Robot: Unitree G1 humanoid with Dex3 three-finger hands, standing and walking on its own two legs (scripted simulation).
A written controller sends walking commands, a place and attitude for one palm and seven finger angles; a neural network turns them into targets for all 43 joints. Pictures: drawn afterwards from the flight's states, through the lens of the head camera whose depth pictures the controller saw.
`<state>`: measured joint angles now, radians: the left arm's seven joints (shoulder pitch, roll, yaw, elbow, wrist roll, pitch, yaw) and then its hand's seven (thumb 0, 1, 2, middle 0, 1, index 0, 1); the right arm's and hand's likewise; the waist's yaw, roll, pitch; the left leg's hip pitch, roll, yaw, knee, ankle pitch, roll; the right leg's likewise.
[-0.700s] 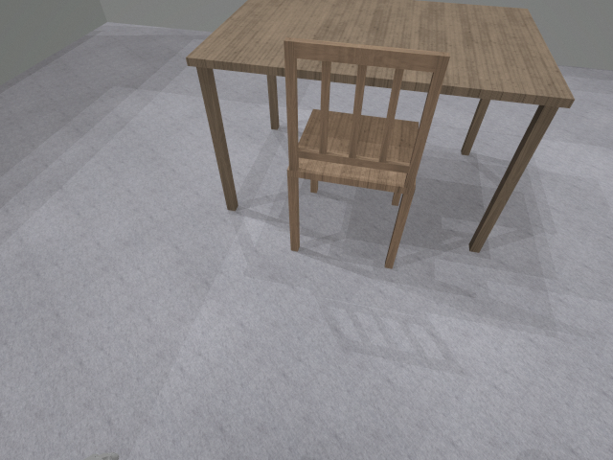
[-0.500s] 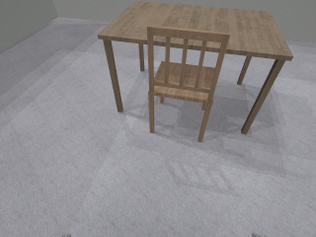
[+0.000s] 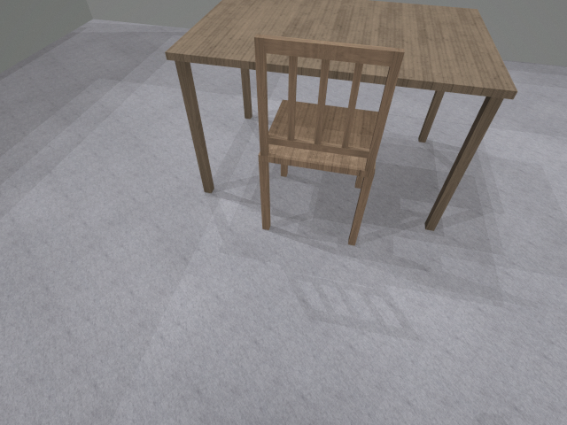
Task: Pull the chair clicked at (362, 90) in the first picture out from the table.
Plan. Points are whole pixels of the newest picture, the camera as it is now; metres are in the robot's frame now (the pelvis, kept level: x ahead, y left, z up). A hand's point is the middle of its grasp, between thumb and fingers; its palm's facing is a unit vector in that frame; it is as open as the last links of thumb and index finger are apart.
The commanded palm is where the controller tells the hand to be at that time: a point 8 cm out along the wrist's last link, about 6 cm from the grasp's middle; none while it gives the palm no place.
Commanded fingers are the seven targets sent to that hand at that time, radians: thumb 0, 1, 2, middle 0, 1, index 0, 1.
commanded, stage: stand and wait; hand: left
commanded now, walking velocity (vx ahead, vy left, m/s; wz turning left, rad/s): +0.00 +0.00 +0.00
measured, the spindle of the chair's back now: (321, 104) +1.05 -0.07 -0.10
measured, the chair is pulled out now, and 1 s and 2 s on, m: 0.00 0.00 0.00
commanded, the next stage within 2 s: look at it before walking up in 0.14 s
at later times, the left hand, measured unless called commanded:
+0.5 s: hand out of the picture +0.08 +0.24 -0.16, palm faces -0.04 -0.95 -0.32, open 7.4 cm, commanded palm none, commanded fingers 0.00 0.90 0.90 -0.20 -0.30 -0.20 -0.30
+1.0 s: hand out of the picture +0.07 +0.24 -0.17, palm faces -0.05 -0.96 -0.29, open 7.4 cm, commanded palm none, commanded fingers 0.00 0.90 0.90 -0.20 -0.30 -0.20 -0.30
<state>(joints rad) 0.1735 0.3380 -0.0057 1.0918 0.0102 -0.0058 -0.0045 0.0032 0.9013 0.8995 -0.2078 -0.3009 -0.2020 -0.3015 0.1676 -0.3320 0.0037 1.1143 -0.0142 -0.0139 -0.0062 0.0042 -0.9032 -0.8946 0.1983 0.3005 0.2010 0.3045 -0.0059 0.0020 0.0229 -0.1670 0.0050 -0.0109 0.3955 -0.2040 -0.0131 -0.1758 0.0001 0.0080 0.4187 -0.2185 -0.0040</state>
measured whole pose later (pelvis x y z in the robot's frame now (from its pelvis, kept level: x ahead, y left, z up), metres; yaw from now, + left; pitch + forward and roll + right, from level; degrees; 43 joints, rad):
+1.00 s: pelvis +0.02 +0.01 +0.00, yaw -3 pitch -1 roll +0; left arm 0.23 0.30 0.00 1.08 0.02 0.01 -0.01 0.00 0.90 0.90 -0.20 -0.30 -0.20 -0.30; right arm 0.17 -0.29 0.00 1.10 -0.02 -0.01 -0.01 0.00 -0.90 -0.89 0.20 0.30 0.20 0.30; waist 0.02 -0.01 -0.01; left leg -0.15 0.02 0.04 0.45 -0.27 -0.01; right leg -0.18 0.02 0.06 0.46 -0.26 0.00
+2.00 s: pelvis +0.30 +0.00 -0.01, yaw -36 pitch -1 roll +0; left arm 0.17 0.24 0.10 0.89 0.03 0.05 -0.03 0.00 0.91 0.90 -0.20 -0.30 -0.19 -0.30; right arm 0.26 -0.21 -0.06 0.96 -0.03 -0.02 -0.02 0.00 -0.92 -0.89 0.20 0.30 0.20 0.30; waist -0.02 -0.01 0.05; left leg -0.25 0.10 0.31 0.50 -0.24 0.04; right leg -0.49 -0.07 -0.08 0.85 -0.34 0.04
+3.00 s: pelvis +0.30 -0.03 +0.00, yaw -24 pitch +0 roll +2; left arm 0.22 0.20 0.05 0.91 0.02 0.01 0.03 0.00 0.90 0.90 -0.20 -0.30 -0.20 -0.30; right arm 0.20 -0.29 -0.10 0.95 -0.03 0.07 0.01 0.00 -0.91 -0.89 0.19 0.30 0.20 0.30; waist -0.02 0.04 0.05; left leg -0.53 -0.04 -0.04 1.09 -0.40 -0.04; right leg -0.20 -0.04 -0.08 0.50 -0.30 -0.03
